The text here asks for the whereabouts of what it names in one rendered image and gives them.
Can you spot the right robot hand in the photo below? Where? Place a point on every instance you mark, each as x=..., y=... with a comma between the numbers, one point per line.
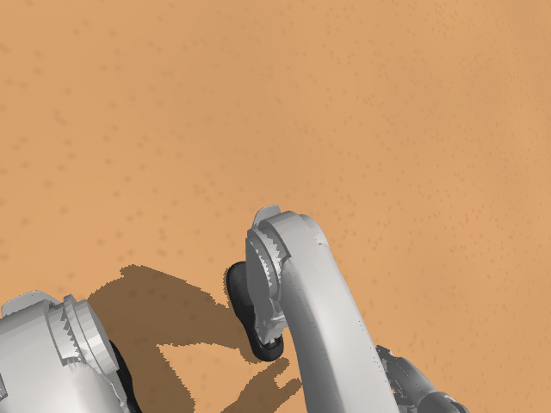
x=409, y=384

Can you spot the left robot foot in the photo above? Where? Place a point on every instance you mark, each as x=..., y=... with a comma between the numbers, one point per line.
x=126, y=381

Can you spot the right robot arm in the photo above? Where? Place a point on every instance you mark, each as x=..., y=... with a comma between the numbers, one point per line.
x=440, y=402

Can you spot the right robot foot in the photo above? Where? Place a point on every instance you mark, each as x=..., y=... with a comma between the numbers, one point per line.
x=244, y=310

